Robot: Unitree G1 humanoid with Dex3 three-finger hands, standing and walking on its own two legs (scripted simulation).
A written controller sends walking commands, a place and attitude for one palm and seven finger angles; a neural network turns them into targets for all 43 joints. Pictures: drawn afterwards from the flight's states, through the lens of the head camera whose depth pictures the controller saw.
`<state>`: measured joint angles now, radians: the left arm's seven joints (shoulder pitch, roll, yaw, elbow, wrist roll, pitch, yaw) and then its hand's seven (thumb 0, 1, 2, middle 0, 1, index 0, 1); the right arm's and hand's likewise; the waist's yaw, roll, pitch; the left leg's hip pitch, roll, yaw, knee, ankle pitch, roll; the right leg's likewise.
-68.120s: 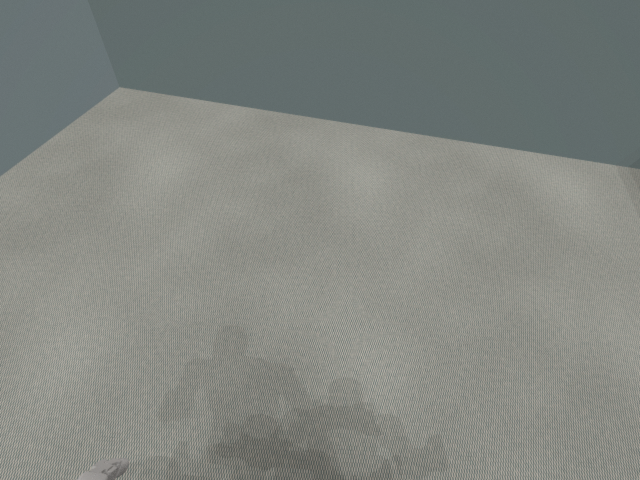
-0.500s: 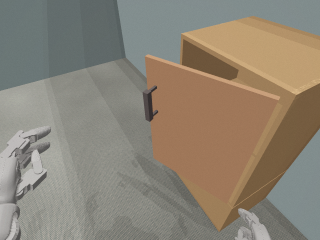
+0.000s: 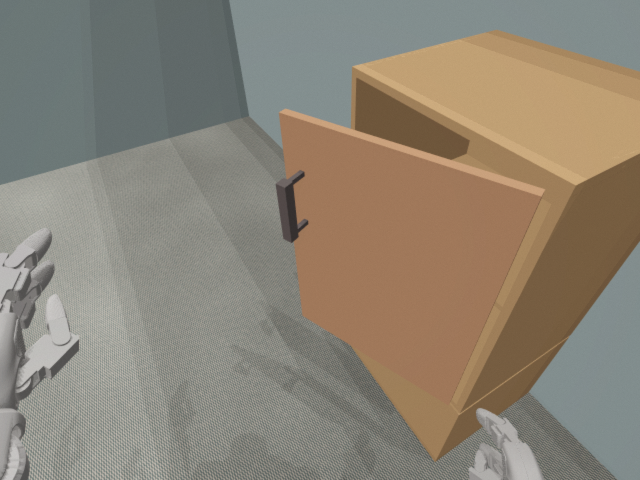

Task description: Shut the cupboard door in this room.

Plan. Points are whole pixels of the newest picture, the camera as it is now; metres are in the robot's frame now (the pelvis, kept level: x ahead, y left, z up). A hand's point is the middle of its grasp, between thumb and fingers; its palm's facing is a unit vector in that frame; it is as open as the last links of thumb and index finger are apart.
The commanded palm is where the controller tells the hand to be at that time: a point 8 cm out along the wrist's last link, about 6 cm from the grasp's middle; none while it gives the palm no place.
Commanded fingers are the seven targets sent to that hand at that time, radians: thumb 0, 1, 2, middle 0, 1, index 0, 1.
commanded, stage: step back with the hand held close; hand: left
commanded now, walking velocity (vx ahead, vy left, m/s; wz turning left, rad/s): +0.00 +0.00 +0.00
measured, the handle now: (294, 206) +0.59 +0.12 +0.02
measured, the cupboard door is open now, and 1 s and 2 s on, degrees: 23 23 23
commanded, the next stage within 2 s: stop stepping back and stand still in 1.60 s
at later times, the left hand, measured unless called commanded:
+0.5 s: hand (71, 347) +0.19 +0.27 +0.15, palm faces +0.35 -0.80 -0.49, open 7.4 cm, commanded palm +0.13 +0.31 +0.17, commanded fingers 0.00 0.90 0.90 -0.20 -0.30 -0.20 -0.30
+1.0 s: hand out of the picture +0.10 +0.29 +0.15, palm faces +0.44 -0.78 -0.45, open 7.4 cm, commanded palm +0.03 +0.32 +0.17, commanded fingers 0.00 0.90 0.90 -0.20 -0.30 -0.20 -0.30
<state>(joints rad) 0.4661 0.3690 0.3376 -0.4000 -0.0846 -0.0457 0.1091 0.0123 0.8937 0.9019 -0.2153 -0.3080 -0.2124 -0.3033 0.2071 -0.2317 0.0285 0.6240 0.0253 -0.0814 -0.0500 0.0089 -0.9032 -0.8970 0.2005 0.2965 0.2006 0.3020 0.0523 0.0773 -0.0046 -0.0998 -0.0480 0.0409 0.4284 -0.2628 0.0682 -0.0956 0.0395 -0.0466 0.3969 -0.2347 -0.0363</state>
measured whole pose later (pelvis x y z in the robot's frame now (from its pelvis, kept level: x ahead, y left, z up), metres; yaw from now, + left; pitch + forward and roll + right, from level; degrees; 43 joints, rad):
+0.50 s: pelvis -0.02 +0.01 -0.01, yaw -2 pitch +1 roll -1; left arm 0.56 0.46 0.41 -0.46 -0.08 -0.13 0.13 0.01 0.89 0.90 -0.22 -0.31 -0.21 -0.30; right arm 0.18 -0.25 -0.02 0.54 0.03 0.06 -0.08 0.01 -0.91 -0.90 0.20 0.30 0.20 0.30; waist -0.02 0.02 -0.04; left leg -0.31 -0.05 0.09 0.57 -0.29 0.09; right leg -0.32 0.03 -0.01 0.56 -0.26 -0.02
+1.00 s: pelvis -0.11 +0.02 -0.03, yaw +0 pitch +0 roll -3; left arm 0.48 0.41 0.46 -0.50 -0.02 -0.22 0.13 0.01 0.89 0.90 -0.21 -0.31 -0.21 -0.30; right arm 0.21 -0.21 0.01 0.57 0.00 -0.03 -0.06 0.01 -0.90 -0.90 0.20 0.30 0.20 0.30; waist 0.00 0.00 0.02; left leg -0.47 -0.03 0.06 0.66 -0.20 0.10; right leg -0.38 0.08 0.06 0.65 -0.26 0.01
